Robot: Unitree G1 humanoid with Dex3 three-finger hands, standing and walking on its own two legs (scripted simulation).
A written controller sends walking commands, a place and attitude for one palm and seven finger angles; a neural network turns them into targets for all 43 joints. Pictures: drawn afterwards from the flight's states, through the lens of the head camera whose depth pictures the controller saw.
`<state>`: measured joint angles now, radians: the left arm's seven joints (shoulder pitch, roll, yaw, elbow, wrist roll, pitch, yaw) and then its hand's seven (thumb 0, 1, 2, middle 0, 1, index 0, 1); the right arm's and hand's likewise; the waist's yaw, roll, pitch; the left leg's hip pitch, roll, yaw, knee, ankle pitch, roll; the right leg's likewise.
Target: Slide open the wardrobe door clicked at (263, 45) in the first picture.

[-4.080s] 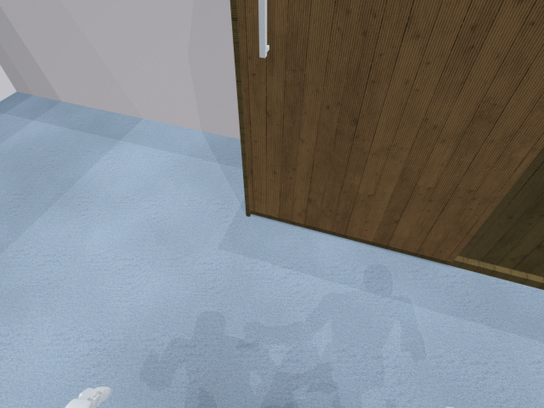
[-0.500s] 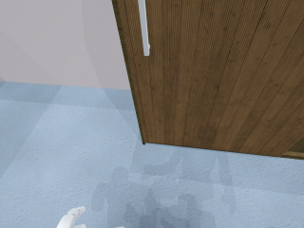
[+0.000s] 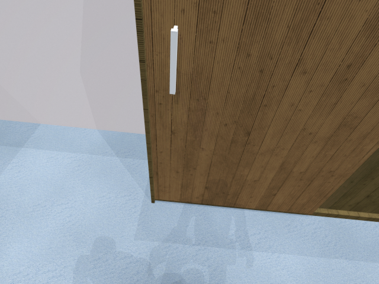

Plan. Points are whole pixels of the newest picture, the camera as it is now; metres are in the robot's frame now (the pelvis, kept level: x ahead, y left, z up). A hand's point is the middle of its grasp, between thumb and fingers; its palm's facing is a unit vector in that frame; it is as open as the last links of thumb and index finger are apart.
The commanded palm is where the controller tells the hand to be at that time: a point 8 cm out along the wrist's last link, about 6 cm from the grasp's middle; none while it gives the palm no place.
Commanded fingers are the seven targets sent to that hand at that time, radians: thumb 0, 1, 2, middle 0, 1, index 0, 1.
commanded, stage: take the last steps up to it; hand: left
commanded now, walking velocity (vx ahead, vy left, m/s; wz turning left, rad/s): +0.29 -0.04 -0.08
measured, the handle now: (174, 61) +0.68 +0.10 +0.15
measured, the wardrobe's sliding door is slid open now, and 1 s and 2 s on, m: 0.00 0.00 0.00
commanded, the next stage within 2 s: come to a stop and stand still in 0.50 s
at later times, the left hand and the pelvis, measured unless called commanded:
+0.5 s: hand (148, 263) +0.21 +0.11 -0.16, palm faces +0.03 -0.98 -0.21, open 7.3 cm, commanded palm none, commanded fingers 0.00 0.90 0.90 -0.20 -0.30 -0.20 -0.30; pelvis +0.12 -0.07 -0.01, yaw -1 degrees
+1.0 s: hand (141, 279) +0.18 +0.12 -0.19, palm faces +0.05 -0.98 -0.18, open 7.4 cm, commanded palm none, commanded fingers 0.00 0.90 0.90 -0.20 -0.30 -0.20 -0.30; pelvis +0.18 -0.05 +0.00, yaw -2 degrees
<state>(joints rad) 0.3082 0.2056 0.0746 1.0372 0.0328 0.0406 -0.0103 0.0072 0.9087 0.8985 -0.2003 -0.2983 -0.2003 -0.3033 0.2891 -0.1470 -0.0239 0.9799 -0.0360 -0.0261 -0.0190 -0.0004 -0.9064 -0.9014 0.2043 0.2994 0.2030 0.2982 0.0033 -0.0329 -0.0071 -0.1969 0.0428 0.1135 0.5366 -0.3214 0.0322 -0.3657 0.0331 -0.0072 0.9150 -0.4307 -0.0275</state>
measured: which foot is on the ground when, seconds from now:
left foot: down 0.00-0.40, up 0.42-0.80, down 0.82-1.00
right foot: up 0.00-0.36, down 0.38-0.88, up 0.90-1.00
